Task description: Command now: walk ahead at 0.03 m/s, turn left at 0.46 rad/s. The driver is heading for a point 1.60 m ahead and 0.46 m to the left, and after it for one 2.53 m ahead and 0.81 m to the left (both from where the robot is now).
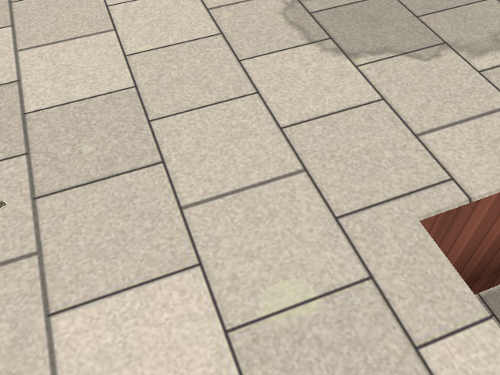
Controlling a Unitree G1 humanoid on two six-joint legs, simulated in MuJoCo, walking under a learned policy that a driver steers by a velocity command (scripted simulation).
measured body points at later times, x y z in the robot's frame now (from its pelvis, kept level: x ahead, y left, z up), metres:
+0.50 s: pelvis +0.02 +0.03 +0.00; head +0.05 +0.05 +0.45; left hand +0.10 +0.35 -0.10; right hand +0.25 -0.20 -0.08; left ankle +0.02 +0.13 -0.74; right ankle +0.08 -0.11 -0.71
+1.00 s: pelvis +0.03 +0.04 +0.00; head +0.04 +0.06 +0.45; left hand +0.00 +0.33 -0.12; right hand +0.26 -0.14 -0.10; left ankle -0.05 +0.12 -0.74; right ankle +0.08 -0.09 -0.72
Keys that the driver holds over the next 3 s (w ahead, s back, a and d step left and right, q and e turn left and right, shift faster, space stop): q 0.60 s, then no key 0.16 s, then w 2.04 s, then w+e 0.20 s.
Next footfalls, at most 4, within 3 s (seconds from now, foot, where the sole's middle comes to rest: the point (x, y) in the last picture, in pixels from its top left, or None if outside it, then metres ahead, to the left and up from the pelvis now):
0.12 left None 0.06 0.13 -0.77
0.60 right None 0.12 -0.08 -0.77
0.96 left None -0.02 0.14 -0.77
1.38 right None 0.39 0.06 -0.77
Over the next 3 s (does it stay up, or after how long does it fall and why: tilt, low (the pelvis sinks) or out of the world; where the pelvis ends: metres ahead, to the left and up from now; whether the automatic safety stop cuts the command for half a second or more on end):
stays up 1.01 0.50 -0.01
